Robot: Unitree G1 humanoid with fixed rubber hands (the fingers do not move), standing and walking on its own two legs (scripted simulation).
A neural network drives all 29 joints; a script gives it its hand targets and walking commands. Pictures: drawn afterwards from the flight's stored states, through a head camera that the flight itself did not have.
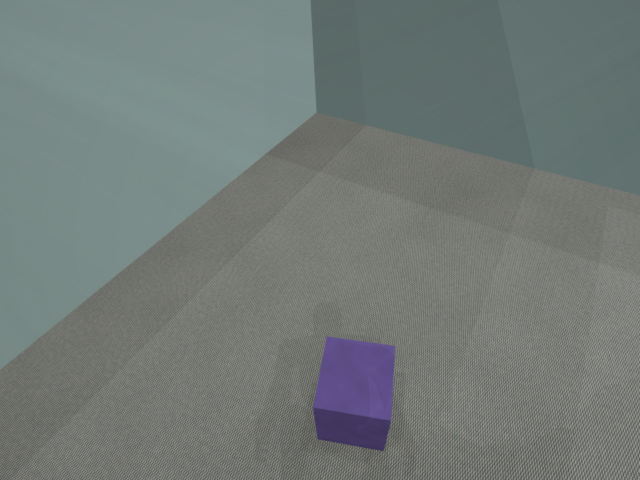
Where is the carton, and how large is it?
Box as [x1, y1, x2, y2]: [313, 336, 394, 450]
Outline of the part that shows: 327,336 313,405 317,437 319,439 383,450 391,413 394,346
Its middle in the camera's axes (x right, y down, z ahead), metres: +0.10 +0.45 +1.14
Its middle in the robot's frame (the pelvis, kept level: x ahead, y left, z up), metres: +0.52 -0.04 -0.66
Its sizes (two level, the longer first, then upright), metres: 0.210 0.200 0.250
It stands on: the floor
